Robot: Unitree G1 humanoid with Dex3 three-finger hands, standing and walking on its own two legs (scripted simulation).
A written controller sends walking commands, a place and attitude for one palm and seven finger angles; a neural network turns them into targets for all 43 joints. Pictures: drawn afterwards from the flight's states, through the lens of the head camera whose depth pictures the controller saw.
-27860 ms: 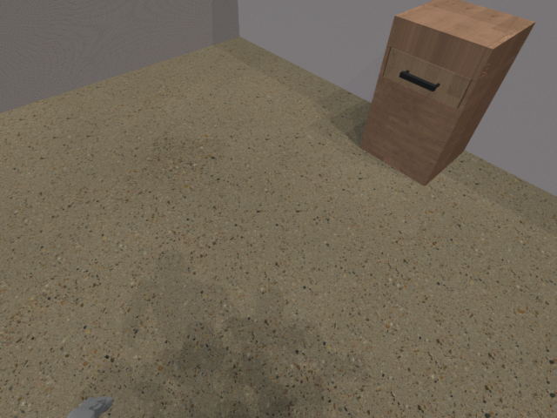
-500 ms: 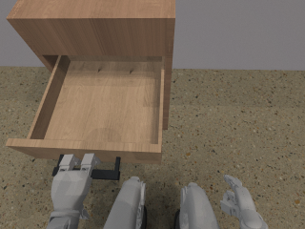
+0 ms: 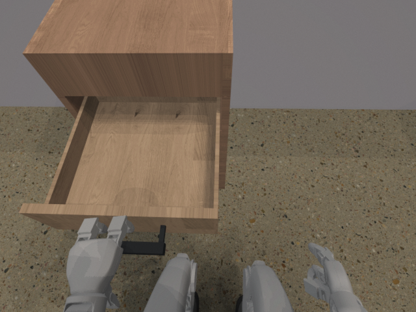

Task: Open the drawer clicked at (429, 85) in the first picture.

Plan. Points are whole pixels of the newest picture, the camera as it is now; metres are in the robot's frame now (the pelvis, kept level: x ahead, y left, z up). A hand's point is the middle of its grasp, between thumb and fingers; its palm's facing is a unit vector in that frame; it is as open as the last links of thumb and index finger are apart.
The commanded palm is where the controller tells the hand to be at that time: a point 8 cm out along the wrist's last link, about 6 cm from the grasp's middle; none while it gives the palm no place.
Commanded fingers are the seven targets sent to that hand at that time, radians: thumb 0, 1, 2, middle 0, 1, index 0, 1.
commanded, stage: lift the hand off the handle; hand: left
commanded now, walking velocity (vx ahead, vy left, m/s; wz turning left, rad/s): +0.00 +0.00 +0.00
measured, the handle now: (124, 237) +0.26 +0.21 -0.09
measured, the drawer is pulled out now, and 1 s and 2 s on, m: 0.30 0.30 0.30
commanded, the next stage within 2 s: draw the hand back to the body in 1.74 s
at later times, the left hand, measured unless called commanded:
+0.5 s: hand (102, 258) +0.21 +0.22 -0.03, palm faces -0.08 -0.12 -0.99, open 13.5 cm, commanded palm +0.20 +0.20 +0.03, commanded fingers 0.00 -0.50 0.30 -0.30 -1.20 -0.30 -1.20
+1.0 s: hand (95, 254) +0.21 +0.21 +0.01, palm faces -0.07 -0.13 -0.99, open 13.8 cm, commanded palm +0.20 +0.21 +0.07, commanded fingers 0.00 -0.50 0.30 -0.30 -1.20 -0.30 -1.20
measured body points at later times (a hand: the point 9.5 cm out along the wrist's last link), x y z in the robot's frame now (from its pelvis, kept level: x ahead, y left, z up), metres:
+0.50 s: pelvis +0.01 +0.00 +0.03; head +0.11 -0.02 +0.47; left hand +0.21 +0.22 +0.03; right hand +0.22 -0.22 -0.09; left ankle +0.04 +0.11 -0.58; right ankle +0.04 -0.10 -0.58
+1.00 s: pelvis +0.03 +0.00 +0.06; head +0.10 -0.02 +0.50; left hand +0.21 +0.22 +0.07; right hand +0.23 -0.22 -0.05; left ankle +0.04 +0.11 -0.58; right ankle +0.04 -0.10 -0.58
